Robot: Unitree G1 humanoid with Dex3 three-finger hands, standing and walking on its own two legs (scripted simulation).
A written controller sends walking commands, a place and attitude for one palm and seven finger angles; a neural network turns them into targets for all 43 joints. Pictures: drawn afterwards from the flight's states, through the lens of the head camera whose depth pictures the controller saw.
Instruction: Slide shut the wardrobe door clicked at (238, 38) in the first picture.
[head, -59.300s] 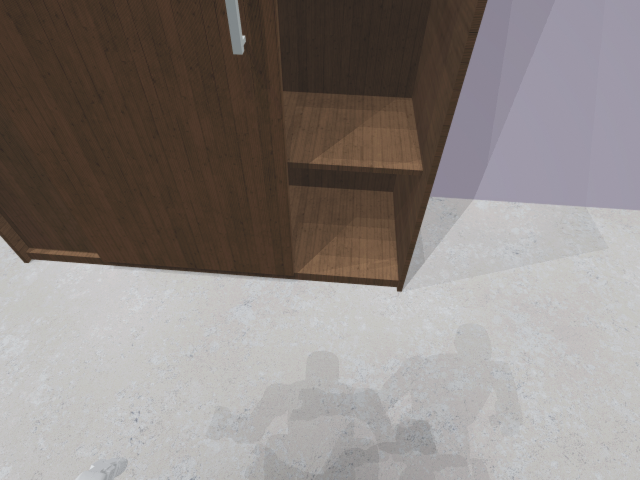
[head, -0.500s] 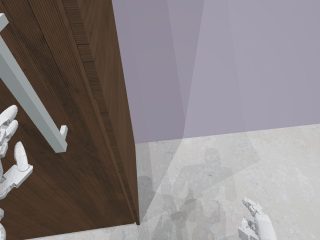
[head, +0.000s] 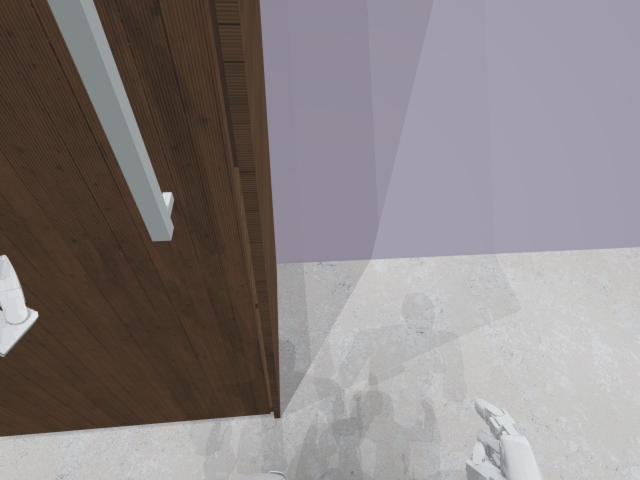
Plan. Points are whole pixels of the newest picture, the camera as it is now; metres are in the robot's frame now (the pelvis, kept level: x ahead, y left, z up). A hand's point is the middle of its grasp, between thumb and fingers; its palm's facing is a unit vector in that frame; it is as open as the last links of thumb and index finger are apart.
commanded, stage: step back with the hand held close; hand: left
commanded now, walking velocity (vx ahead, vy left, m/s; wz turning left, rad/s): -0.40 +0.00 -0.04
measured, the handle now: (130, 124) +0.35 +0.22 +0.27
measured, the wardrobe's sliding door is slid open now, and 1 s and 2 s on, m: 0.00 0.00 0.00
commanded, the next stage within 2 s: stop stepping back and stand still in 0.64 s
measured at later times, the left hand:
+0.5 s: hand out of the picture +0.15 +0.26 +0.20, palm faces +0.40 -0.85 -0.35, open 7.4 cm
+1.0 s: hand out of the picture +0.01 +0.28 +0.19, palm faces +0.34 -0.82 -0.46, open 7.4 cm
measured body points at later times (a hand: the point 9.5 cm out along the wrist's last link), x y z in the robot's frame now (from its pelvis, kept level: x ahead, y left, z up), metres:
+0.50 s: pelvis -0.07 +0.01 +0.02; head -0.06 +0.05 +0.46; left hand +0.12 +0.31 +0.21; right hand +0.10 -0.21 -0.05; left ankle +0.08 +0.07 -0.72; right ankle -0.18 -0.12 -0.70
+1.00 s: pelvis -0.20 +0.03 +0.01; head -0.21 +0.07 +0.46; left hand -0.02 +0.32 +0.21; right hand -0.07 -0.23 -0.06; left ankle -0.08 +0.09 -0.69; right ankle -0.21 -0.08 -0.73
